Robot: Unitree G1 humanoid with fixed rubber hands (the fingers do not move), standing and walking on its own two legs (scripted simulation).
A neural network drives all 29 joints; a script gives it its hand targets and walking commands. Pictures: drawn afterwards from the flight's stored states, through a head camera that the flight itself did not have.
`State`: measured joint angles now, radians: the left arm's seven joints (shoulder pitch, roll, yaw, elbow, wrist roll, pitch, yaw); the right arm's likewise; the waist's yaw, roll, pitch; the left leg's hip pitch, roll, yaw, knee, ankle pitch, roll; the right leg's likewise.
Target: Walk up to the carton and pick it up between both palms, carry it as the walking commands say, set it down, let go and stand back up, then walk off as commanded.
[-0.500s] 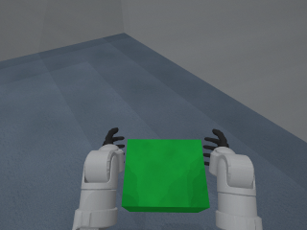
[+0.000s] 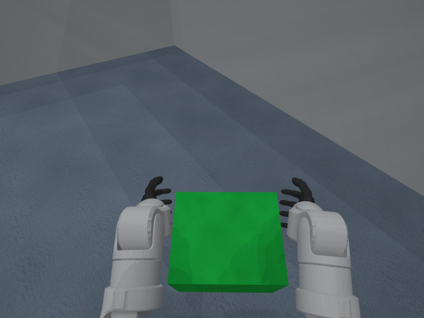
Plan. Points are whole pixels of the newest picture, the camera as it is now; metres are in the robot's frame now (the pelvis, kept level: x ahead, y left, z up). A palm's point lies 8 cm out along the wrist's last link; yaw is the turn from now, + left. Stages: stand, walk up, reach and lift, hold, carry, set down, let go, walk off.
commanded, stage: carry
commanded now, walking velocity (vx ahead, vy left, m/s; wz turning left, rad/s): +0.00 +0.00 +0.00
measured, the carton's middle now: (225, 244) +0.30 +0.00 -0.01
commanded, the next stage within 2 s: none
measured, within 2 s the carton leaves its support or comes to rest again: neither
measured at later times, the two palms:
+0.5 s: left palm (152, 218) +0.28 +0.13 +0.09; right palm (308, 221) +0.28 -0.14 +0.09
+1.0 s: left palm (154, 224) +0.27 +0.13 +0.08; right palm (312, 228) +0.28 -0.15 +0.08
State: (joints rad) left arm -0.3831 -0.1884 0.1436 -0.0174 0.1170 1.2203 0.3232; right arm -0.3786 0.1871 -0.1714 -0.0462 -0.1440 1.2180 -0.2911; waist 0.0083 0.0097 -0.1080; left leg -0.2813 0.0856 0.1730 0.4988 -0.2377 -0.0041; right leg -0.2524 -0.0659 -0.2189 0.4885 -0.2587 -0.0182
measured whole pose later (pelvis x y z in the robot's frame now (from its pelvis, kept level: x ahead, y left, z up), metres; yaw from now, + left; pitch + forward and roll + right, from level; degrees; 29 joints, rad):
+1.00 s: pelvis -0.01 -0.01 +0.00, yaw +0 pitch +2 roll +0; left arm -0.31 -0.16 0.12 -0.02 0.13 1.13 0.22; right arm -0.30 0.16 -0.14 -0.05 -0.16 1.13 -0.19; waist 0.01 0.01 -0.12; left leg -0.30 0.09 0.17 0.50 -0.21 -0.01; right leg -0.28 -0.06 -0.22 0.51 -0.25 -0.04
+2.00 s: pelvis -0.05 +0.00 -0.02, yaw +15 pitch +4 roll +0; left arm -0.36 -0.18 0.14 -0.11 0.10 1.20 0.33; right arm -0.39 0.19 -0.14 -0.10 -0.11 1.20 -0.32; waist 0.00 0.00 -0.01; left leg -0.50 -0.01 0.06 0.67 -0.24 0.04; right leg -0.52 -0.12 -0.14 0.99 -0.56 0.10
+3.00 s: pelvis -0.13 -0.07 -0.01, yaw +76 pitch +2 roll +3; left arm -0.38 -0.19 0.15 -0.13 0.16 1.22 0.21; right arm -0.37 0.18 -0.13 -0.19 -0.08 1.25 -0.37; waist -0.07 -0.01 -0.03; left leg -0.52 0.02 0.09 0.92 -0.45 -0.03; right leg -0.34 -0.26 -0.29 0.63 -0.29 0.04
